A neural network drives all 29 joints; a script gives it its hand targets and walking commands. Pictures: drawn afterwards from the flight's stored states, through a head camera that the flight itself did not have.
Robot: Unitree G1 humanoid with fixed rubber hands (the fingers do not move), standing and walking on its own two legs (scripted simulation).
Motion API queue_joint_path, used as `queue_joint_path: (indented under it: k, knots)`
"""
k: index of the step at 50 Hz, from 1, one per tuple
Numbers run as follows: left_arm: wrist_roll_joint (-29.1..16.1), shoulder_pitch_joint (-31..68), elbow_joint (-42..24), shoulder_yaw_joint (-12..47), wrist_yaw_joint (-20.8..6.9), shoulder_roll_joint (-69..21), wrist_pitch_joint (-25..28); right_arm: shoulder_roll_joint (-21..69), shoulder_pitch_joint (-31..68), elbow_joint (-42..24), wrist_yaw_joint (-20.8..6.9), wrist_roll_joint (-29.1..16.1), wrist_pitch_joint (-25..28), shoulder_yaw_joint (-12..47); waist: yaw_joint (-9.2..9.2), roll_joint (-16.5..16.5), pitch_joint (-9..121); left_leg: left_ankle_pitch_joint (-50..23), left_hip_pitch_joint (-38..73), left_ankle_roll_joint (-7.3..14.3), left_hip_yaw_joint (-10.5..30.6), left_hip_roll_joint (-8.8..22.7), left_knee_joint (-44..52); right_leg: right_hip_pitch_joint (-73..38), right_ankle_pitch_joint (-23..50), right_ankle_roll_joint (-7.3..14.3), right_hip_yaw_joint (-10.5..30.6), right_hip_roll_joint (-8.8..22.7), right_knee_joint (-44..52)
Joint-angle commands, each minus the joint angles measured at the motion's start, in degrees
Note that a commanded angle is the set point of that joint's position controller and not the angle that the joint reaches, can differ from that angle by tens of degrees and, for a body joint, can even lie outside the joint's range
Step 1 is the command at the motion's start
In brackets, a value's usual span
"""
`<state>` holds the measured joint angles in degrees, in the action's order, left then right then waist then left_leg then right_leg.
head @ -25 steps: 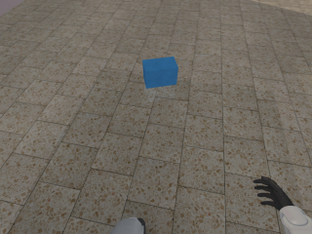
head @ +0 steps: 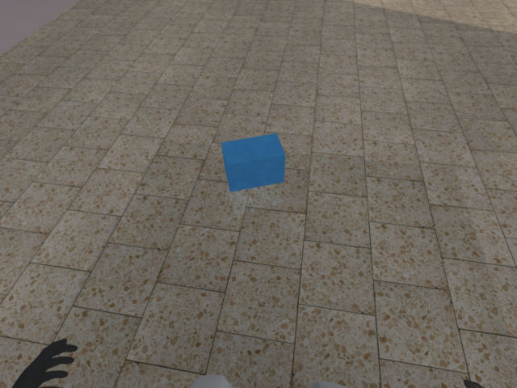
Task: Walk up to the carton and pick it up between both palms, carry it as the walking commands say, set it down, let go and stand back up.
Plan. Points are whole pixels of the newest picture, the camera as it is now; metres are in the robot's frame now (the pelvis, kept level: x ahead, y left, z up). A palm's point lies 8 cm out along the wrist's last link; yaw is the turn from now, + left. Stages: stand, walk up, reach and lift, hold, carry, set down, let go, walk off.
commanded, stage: walk up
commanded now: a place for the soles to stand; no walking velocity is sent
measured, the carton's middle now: (253, 162) +1.22 +0.04 -0.66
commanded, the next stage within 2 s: none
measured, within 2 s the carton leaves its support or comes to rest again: neither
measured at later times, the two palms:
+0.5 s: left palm (72, 283) +0.31 +0.36 -0.08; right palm (434, 270) +0.30 -0.31 -0.04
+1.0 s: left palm (77, 216) +0.47 +0.41 -0.08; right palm (382, 180) +0.54 -0.28 -0.06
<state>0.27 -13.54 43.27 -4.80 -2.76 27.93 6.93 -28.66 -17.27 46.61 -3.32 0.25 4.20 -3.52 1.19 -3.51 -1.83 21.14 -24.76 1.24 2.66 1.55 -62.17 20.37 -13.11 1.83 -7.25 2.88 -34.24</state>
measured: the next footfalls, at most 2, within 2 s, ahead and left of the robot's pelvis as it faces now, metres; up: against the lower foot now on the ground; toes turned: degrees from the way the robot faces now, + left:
left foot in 0.24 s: +0.26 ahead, +0.15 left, +0.00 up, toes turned +6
right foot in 0.62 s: +0.42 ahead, -0.10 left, +0.00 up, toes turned -6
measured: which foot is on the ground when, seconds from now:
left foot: up 0.00-0.22, down 0.24-0.62, up 0.64-0.92, down 0.94-1.00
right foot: down 0.00-0.26, up 0.28-0.60, down 0.62-0.96, up 0.98-1.00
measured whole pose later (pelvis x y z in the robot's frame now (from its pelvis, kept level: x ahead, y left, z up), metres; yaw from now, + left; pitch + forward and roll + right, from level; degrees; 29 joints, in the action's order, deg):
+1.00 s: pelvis +0.42 +0.06 -0.01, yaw +0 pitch -1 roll +0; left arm 0.3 -20.8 44.2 -3.8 -2.7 30.0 4.1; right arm -28.3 -14.8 44.1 -3.8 1.2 5.5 -4.9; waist -1.9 1.0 -1.6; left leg 11.7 -23.3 1.6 -4.6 2.5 -37.0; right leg 18.7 -25.7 2.8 -0.7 4.0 -49.9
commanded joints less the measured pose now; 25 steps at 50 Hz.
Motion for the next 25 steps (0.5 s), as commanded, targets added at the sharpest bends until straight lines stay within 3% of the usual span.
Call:
queue_joint_path:
  k: [1, 4, 9, 11, 12, 13, 14, 15, 16, 18, 19, 22, 25]
  knots:
    - [-0.08, -4.15, -1.62, -3.42, 0.43, 13.29, 0.34, -9.73, -0.19, -2.17, -0.66, 0.61, 0.53, -2.54, -2.10, 10.43, -0.45, -2.58, -10.81, -1.73, 0.39, 4.74, 6.58, -8.02, -8.86, 11.00, 16.77, 15.24, 21.36]
    - [0.23, -4.93, -1.86, -3.49, -0.03, 14.00, 0.50, -7.43, 3.68, -3.24, -1.89, 0.75, 0.14, -2.06, -2.85, 12.08, -1.09, -5.29, -6.61, -1.84, -2.83, 4.53, 16.80, -6.46, -8.03, 11.44, 12.01, 13.75, 21.45]
    - [0.37, -3.99, -2.42, -3.00, -0.40, 14.68, 0.02, -6.70, 8.33, -4.29, -2.82, 0.14, 0.30, -2.37, -2.75, 11.66, -1.52, -11.76, 2.62, -1.04, -6.82, 2.63, 27.09, -4.29, -9.37, 9.74, 9.34, 12.32, 20.26]
    - [0.22, -4.28, -2.21, -2.08, -0.31, 13.82, -0.42, -7.49, 5.65, -3.56, -2.41, 0.20, 0.58, -3.03, -0.49, 8.64, -0.50, -10.62, 10.97, -0.07, -7.92, 0.36, 31.43, -1.80, -4.23, 8.46, 6.79, 11.16, 13.50]
    - [0.11, -5.44, -2.23, -1.02, -0.22, 12.21, -0.56, -9.06, 1.36, -2.45, -1.71, 0.42, 0.82, -3.80, 1.77, 5.24, 2.00, -7.23, 19.10, 1.23, -7.86, -1.30, 33.41, 0.44, 3.32, 7.27, 4.44, 9.33, 4.96]
    - [-0.13, -6.48, -2.90, 0.27, 0.03, 9.12, -0.81, -12.30, -6.36, -0.82, -0.73, 1.37, 1.24, -5.19, 5.21, -4.45, 6.86, 1.77, 29.93, 4.09, 3.31, 4.66, 37.48, 7.26, 5.50, 5.09, 0.59, 5.11, -14.75]
    - [-0.83, -7.66, -4.78, 1.11, 0.13, 6.66, -0.82, -18.62, -8.53, -2.54, 0.08, 1.06, 1.58, -6.63, 5.75, -15.00, 8.99, 15.60, 36.22, 10.86, 31.54, 21.67, 47.31, 23.44, -14.61, 1.27, 1.76, -2.69, -29.78]
    - [-0.45, -7.00, -3.01, 0.23, 1.02, 11.47, -1.22, -17.33, -5.06, -3.50, 0.36, -0.76, 1.59, -6.48, 4.30, -2.34, 7.35, 13.92, 29.87, 14.30, 31.05, 23.15, 47.74, 23.65, -12.79, 1.06, 10.94, -0.08, -34.94]
    - [-0.87, -7.70, -1.71, 0.16, 1.09, 11.85, -1.12, -14.63, -1.86, -4.41, 0.64, -1.10, 1.61, -5.50, 2.36, -0.15, 3.84, 7.64, 25.02, 13.63, 24.36, 20.93, 46.70, 22.30, -10.26, 0.76, 12.62, 1.51, -34.05]
    - [-0.80, -8.98, -0.54, -0.28, 0.80, 11.57, -0.93, -11.14, 1.07, -5.45, 0.81, -0.96, 1.65, -4.34, 0.37, -2.16, 0.18, -4.80, 19.22, 11.66, 11.94, 16.33, 46.68, 19.01, -7.19, 0.14, 11.73, 5.29, -26.70]
    - [-0.53, -9.77, 0.09, -0.32, 0.35, 10.96, -1.03, -10.72, 1.69, -5.44, 0.78, -0.56, 1.76, -4.11, -0.06, -3.97, 0.04, -12.25, 17.47, 11.44, 7.52, 14.46, 45.99, 16.04, -6.19, -0.78, 10.18, 5.31, -23.21]
    - [0.22, -6.32, -0.89, -0.42, -0.72, 8.74, -1.52, -10.93, -0.53, -6.10, 0.44, 0.10, 2.21, -4.26, 1.05, -5.57, 0.18, -17.02, 14.81, 12.87, 2.95, 13.95, 45.48, 11.97, -4.40, -1.72, 6.85, 4.97, -14.65]
    - [0.47, -3.36, -1.39, -0.95, -1.57, 7.51, -1.46, -11.49, 0.81, -7.26, 0.09, 0.13, 2.09, -4.39, 0.70, -5.94, -0.24, -11.90, 10.49, 11.17, 0.16, 12.16, 45.20, 5.90, 1.59, -1.08, 3.97, 2.95, -5.60]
